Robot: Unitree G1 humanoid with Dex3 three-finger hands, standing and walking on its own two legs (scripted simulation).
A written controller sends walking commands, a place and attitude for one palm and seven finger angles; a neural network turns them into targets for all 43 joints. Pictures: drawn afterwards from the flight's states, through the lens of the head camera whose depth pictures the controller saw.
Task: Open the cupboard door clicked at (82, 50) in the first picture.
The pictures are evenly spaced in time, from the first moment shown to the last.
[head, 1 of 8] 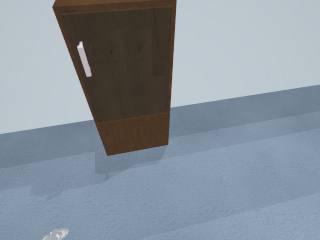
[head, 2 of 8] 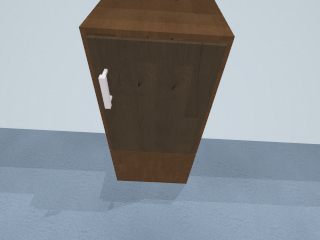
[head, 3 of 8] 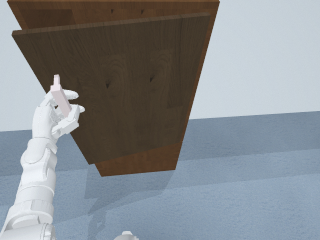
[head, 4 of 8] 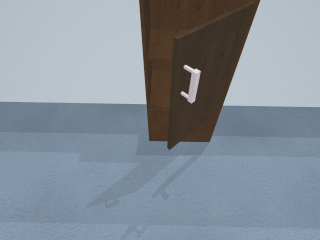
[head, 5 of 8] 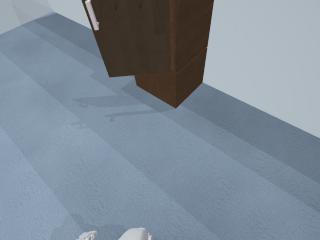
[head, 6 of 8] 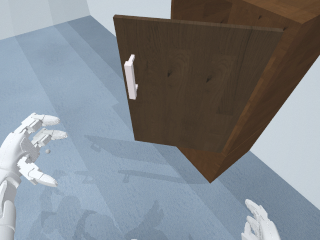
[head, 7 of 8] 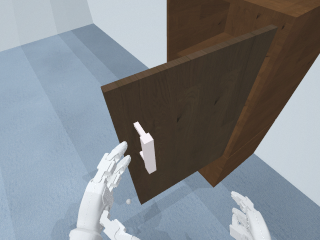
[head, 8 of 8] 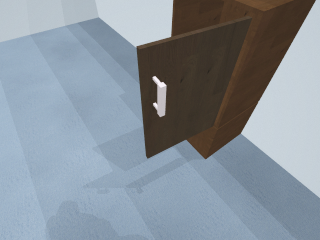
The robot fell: no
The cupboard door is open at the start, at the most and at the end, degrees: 0 84 84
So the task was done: yes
